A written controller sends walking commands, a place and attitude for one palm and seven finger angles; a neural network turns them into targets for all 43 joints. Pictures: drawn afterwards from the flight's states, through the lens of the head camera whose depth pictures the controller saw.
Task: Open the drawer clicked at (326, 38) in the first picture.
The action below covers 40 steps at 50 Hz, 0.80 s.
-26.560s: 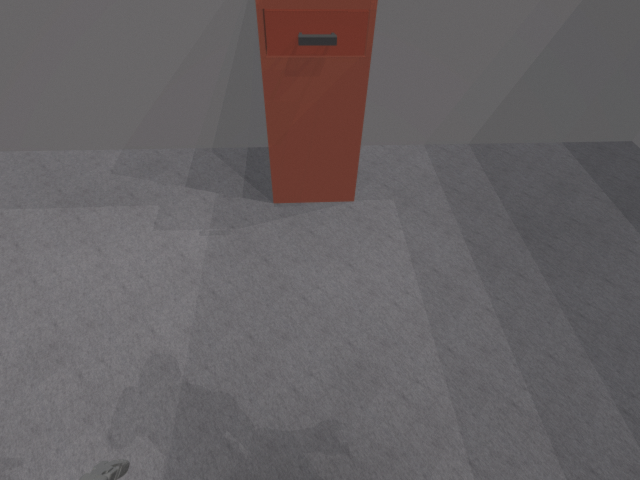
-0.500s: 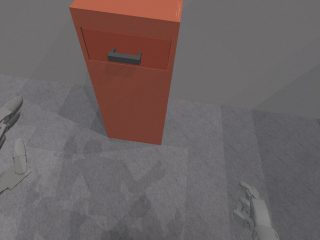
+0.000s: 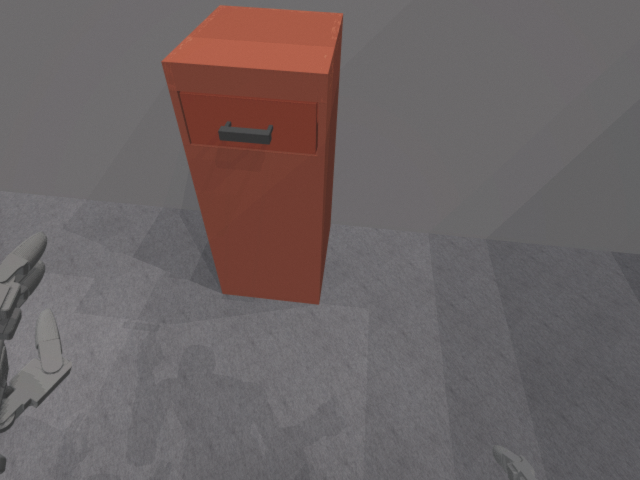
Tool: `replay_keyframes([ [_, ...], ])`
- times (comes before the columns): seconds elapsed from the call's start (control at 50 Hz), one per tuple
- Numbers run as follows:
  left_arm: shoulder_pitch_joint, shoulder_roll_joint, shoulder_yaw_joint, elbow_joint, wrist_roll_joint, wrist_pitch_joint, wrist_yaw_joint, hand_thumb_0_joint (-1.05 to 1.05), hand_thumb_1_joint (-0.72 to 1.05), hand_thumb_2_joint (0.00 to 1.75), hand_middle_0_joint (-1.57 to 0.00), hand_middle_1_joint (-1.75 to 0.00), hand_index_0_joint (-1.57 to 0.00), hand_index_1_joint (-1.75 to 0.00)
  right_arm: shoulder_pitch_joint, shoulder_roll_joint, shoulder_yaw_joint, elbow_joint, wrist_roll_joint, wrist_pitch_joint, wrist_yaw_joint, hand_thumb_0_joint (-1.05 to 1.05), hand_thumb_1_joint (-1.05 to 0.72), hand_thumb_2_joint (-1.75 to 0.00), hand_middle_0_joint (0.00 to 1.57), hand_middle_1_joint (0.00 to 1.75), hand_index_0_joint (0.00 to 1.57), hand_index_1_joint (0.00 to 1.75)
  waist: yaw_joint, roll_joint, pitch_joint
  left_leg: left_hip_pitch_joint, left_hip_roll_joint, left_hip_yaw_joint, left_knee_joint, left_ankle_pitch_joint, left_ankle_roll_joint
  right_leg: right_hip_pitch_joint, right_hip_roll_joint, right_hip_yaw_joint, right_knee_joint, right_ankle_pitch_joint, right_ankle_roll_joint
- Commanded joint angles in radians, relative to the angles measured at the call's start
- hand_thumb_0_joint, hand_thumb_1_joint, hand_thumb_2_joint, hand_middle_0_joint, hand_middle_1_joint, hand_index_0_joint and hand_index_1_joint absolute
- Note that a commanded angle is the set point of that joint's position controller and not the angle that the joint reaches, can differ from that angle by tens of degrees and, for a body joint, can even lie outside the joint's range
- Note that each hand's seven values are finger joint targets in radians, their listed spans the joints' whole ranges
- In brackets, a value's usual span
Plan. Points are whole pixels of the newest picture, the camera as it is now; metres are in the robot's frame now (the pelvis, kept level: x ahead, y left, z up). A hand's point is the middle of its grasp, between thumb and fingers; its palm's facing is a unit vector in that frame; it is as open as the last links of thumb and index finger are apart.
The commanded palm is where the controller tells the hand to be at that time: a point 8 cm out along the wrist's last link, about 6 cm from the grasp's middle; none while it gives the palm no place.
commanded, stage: stop stepping back and stand still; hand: left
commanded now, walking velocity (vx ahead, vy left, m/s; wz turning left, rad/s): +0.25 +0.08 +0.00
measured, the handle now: (247, 130) +0.89 +0.22 -0.03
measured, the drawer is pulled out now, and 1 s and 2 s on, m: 0.00 0.00 0.00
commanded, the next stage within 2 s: let the arm hang, fingers relaxed in 0.46 s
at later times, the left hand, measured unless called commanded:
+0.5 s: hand (18, 383) +0.17 +0.27 +0.16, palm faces +0.38 -0.81 -0.44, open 7.4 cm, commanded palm +0.11 +0.31 +0.17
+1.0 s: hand out of the picture -0.01 +0.24 -0.18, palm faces +0.02 -0.98 -0.21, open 7.2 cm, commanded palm none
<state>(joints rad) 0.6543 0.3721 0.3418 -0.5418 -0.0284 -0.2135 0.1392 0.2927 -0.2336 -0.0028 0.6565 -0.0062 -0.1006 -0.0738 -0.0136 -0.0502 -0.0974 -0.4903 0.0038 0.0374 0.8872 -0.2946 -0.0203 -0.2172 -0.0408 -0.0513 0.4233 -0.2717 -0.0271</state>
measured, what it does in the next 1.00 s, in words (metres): steps on the spot: left foot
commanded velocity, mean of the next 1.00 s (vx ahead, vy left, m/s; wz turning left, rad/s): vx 0.04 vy -0.03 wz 0.00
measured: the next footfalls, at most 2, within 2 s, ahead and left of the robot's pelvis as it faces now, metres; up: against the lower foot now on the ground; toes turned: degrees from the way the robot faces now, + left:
left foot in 0.14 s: +0.02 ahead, +0.15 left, +0.00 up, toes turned +4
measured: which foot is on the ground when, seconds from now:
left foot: up 0.00-0.12, down 0.14-1.00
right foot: down 0.00-1.00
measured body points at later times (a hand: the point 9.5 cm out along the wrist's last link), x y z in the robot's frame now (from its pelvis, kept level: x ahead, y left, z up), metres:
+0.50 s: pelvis -0.02 +0.03 -0.01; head -0.02 +0.04 +0.44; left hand +0.14 +0.31 +0.18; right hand +0.14 -0.19 -0.10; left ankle -0.05 +0.14 -0.71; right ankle -0.01 -0.06 -0.75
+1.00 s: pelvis -0.04 +0.04 -0.01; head +0.01 +0.06 +0.44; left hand -0.01 +0.29 -0.17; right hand +0.02 -0.23 -0.15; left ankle -0.02 +0.15 -0.75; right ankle -0.01 -0.07 -0.75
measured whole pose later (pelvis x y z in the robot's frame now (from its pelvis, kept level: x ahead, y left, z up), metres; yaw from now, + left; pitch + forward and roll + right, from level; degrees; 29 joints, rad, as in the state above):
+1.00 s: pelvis -0.04 +0.04 -0.01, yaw +4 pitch -1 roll -1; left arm 0.26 0.25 0.00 0.92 0.02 0.02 0.00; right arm 0.24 -0.25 0.00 0.96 -0.02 0.02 0.00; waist -0.01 -0.03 0.12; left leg -0.27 -0.01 0.01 0.53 -0.24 0.02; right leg -0.25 0.02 -0.01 0.51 -0.24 -0.02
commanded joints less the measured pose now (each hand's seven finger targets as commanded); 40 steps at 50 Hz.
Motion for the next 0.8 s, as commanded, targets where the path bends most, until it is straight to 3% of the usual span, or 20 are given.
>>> replay_keyframes([
  [0.0, -0.035, 0.153, 0.109, -0.1, 0.004, -0.051, 0.023, 0.0, 0.9, 0.9, -0.2, -0.3, -0.2, -0.3, -0.161, -0.087, -0.041, -0.174, 0.001, -0.074, -0.022, 0.0, -0.9, -0.9, 0.2, 0.3, 0.2, 0.3, 0.02, -0.135, 0.077, 0.006, 0.022, 0.039, -0.242, -0.103, 0.039, 0.043, -0.249, 0.245, -0.194, -0.058, -0.095],
  [0.08, -0.052, 0.17, 0.137, -0.2, 0.003, -0.055, 0.042, 0.0, 0.9, 0.9, -0.2, -0.3, -0.2, -0.3, -0.117, -0.092, -0.046, -0.179, -0.006, -0.088, -0.031, 0.0, -0.9, -0.9, 0.2, 0.3, 0.2, 0.3, -0.001, -0.068, 0.017, 0.215, 0.004, 0.064, -0.501, -0.03, 0.058, 0.062, -0.171, 0.176, -0.073, -0.004, -0.063],
  [0.14, -0.058, 0.173, 0.139, -0.298, -0.002, -0.072, 0.048, 0.0, 0.9, 0.9, -0.2, -0.3, -0.2, -0.3, -0.104, -0.13, -0.059, -0.208, -0.001, -0.096, -0.034, 0.0, -0.9, -0.9, 0.2, 0.3, 0.2, 0.3, 0.001, 0.269, -0.028, 0.422, 0.229, -0.222, -0.507, 0.288, 0.141, -0.142, 0.005, -0.025, 0.263, 0.001, 0.036],
  [0.16, -0.056, 0.182, 0.143, -0.301, -0.002, -0.072, 0.045, 0.0, 0.9, 0.9, -0.2, -0.3, -0.2, -0.3, -0.094, -0.125, -0.06, -0.205, 0.002, -0.104, -0.023, 0.0, -0.9, -0.9, 0.2, 0.3, 0.2, 0.3, 0.004, 0.252, -0.018, 0.48, 0.282, -0.263, -0.516, 0.438, 0.159, -0.244, 0.027, -0.054, 0.303, -0.163, 0.048],
  [0.2, -0.061, 0.173, 0.14, -0.299, 0.008, -0.064, 0.044, 0.0, 0.9, 0.9, -0.2, -0.3, -0.2, -0.3, -0.107, -0.108, -0.049, -0.178, -0.005, -0.113, -0.017, 0.0, -0.9, -0.9, 0.2, 0.3, 0.2, 0.3, -0.008, 0.299, 0.07, 0.311, 0.292, -0.233, -0.586, 0.231, 0.175, -0.211, 0.021, -0.048, 0.365, -0.241, 0.042],
  [0.3, -0.069, 0.138, 0.119, -0.221, 0.008, -0.042, 0.038, 0.0, 0.9, 0.9, -0.2, -0.3, -0.2, -0.3, -0.133, -0.115, -0.036, -0.169, 0.002, -0.114, 0.002, 0.0, -0.9, -0.9, 0.2, 0.3, 0.2, 0.3, 0.004, 0.21, 0.105, 0.135, 0.209, -0.057, -0.457, 0.162, 0.099, 0.042, 0.037, -0.077, 0.068, -0.011, 0.029],
  [0.32, -0.058, 0.144, 0.123, -0.193, 0.009, -0.039, 0.034, 0.0, 0.9, 0.9, -0.2, -0.3, -0.2, -0.3, -0.139, -0.11, -0.035, -0.174, 0.003, -0.104, 0.004, 0.0, -0.9, -0.9, 0.2, 0.3, 0.2, 0.3, 0.005, 0.137, 0.104, 0.069, 0.169, -0.019, -0.378, 0.074, 0.077, 0.095, -0.007, 0.003, 0.013, 0.029, -0.001],
  [0.36, -0.077, 0.198, 0.17, -0.19, 0.003, -0.043, 0.035, 0.0, 0.9, 0.9, -0.2, -0.3, -0.2, -0.3, -0.14, -0.083, -0.032, -0.185, 0.004, -0.082, 0.009, 0.0, -0.9, -0.9, 0.2, 0.3, 0.2, 0.3, 0.0, -0.153, 0.059, -0.057, 0.019, 0.048, -0.062, -0.172, 0.022, 0.112, -0.27, 0.422, -0.14, 0.041, -0.142],
  [0.38, -0.099, 0.179, 0.162, -0.183, 0.001, -0.046, 0.031, 0.0, 0.9, 0.9, -0.2, -0.3, -0.2, -0.3, -0.148, -0.08, -0.042, -0.176, 0.009, -0.072, 0.013, 0.0, -0.9, -0.9, 0.2, 0.3, 0.2, 0.3, 0.015, -0.154, 0.035, -0.047, 0.025, -0.005, 0.096, -0.242, 0.02, 0.084, -0.312, 0.461, -0.192, -0.065, -0.18],
  [0.42, -0.043, 0.155, 0.158, -0.144, -0.001, -0.039, 0.025, 0.0, 0.9, 0.9, -0.2, -0.3, -0.2, -0.3, -0.142, -0.081, -0.037, -0.178, 0.009, -0.047, 0.017, 0.0, -0.9, -0.9, 0.2, 0.3, 0.2, 0.3, 0.003, -0.094, 0.057, -0.084, 0.054, -0.043, 0.142, -0.199, 0.016, 0.072, -0.294, 0.372, -0.169, 0.014, -0.174],
  [0.46, -0.04, 0.159, 0.162, -0.176, 0.003, -0.047, 0.026, 0.0, 0.9, 0.9, -0.2, -0.3, -0.2, -0.3, -0.162, -0.05, -0.018, -0.187, 0.006, -0.037, 0.012, 0.0, -0.9, -0.9, 0.2, 0.3, 0.2, 0.3, -0.003, -0.078, 0.066, 0.037, 0.062, -0.015, -0.01, -0.123, 0.018, -0.02, -0.24, 0.223, -0.159, 0.131, -0.155],
  [0.52, -0.062, 0.134, 0.121, -0.27, 0.002, -0.054, 0.03, 0.0, 0.9, 0.9, -0.2, -0.3, -0.2, -0.3, -0.168, -0.054, -0.014, -0.194, -0.004, -0.044, -0.003, 0.0, -0.9, -0.9, 0.2, 0.3, 0.2, 0.3, -0.011, -0.013, 0.045, 0.206, 0.039, 0.035, -0.331, 0.001, 0.024, -0.039, -0.173, 0.115, -0.126, 0.033, -0.095],
  [0.54, -0.229, -0.023, -0.231, 0.581, 0.102, 0.132, -0.101, 0.0, 0.9, 0.9, -0.2, -0.3, -0.2, -0.3, -0.084, -0.189, -0.074, 0.082, -0.013, -0.05, 0.111, 0.0, -0.9, -0.9, 0.2, 0.3, 0.2, 0.3, -0.086, 0.132, 0.098, 0.266, 0.095, -0.05, -0.284, 0.23, 0.039, -0.25, -0.179, -0.001, 0.147, 0.195, -0.051],
  [0.56, -0.176, -0.039, -0.221, 0.611, 0.068, 0.197, -0.126, 0.0, 0.9, 0.9, -0.2, -0.3, -0.2, -0.3, -0.044, -0.193, -0.066, 0.034, -0.011, 0.014, 0.11, 0.0, -0.9, -0.9, 0.2, 0.3, 0.2, 0.3, -0.045, 0.317, 0.053, 0.257, 0.221, -0.256, -0.41, 0.37, 0.098, -0.298, -0.033, -0.01, 0.323, -0.058, 0.035],
  [0.58, -0.172, -0.065, -0.231, 0.587, 0.065, 0.22, -0.126, 0.0, 0.9, 0.9, -0.2, -0.3, -0.2, -0.3, -0.048, -0.214, -0.068, -0.005, -0.015, 0.031, 0.095, 0.0, -0.9, -0.9, 0.2, 0.3, 0.2, 0.3, -0.05, 0.37, 0.061, 0.228, 0.328, -0.357, -0.474, 0.473, 0.192, -0.344, 0.022, 0.0, 0.522, -0.312, 0.06],
  [0.62, -0.274, -0.041, -0.249, 0.63, 0.073, 0.218, -0.122, 0.0, 0.9, 0.9, -0.2, -0.3, -0.2, -0.3, -0.064, -0.205, -0.062, -0.052, -0.041, 0.035, 0.071, 0.0, -0.9, -0.9, 0.2, 0.3, 0.2, 0.3, -0.034, 0.065, 0.023, 0.233, 0.334, -0.425, -0.443, 0.626, 0.247, -0.341, 0.019, 0.101, 0.632, -0.289, 0.054],
  [0.66, -0.343, -0.036, -0.252, 0.756, 0.069, 0.203, -0.127, 0.0, 0.9, 0.9, -0.2, -0.3, -0.2, -0.3, -0.05, -0.211, -0.051, -0.033, -0.052, 0.038, 0.055, 0.0, -0.9, -0.9, 0.2, 0.3, 0.2, 0.3, -0.032, 0.011, -0.015, 0.389, 0.298, -0.367, -0.366, 0.982, 0.245, -0.349, 0.026, 0.092, 0.558, -0.271, 0.051],
  [0.74, -0.332, 0.034, -0.257, 1.043, 0.053, 0.207, -0.131, 0.0, 0.9, 0.9, -0.2, -0.3, -0.2, -0.3, -0.148, -0.223, -0.047, 0.027, -0.027, 0.064, 0.056, 0.0, -0.9, -0.9, 0.2, 0.3, 0.2, 0.3, 0.043, 0.164, -0.014, 0.229, 0.188, -0.182, -0.385, 0.621, 0.145, 0.015, 0.026, 0.072, 0.193, -0.009, 0.034],
  [0.76, -0.308, 0.075, -0.252, 1.102, 0.056, 0.203, -0.13, 0.0, 0.9, 0.9, -0.2, -0.3, -0.2, -0.3, -0.157, -0.201, -0.046, 0.039, -0.016, 0.069, 0.059, 0.0, -0.9, -0.9, 0.2, 0.3, 0.2, 0.3, 0.058, 0.115, -0.019, 0.15, 0.12, -0.144, -0.345, 0.393, 0.096, 0.126, -0.005, 0.152, 0.089, 0.158, 0.016],
  [0.78, -0.312, 0.122, -0.254, 1.148, 0.06, 0.198, -0.128, 0.0, 0.9, 0.9, -0.2, -0.3, -0.2, -0.3, -0.143, -0.165, -0.041, 0.048, -0.006, 0.075, 0.064, 0.0, -0.9, -0.9, 0.2, 0.3, 0.2, 0.3, 0.042, 0.02, -0.013, 0.099, 0.031, -0.071, -0.288, 0.111, 0.044, 0.132, -0.132, 0.322, 0.007, 0.232, -0.037],
])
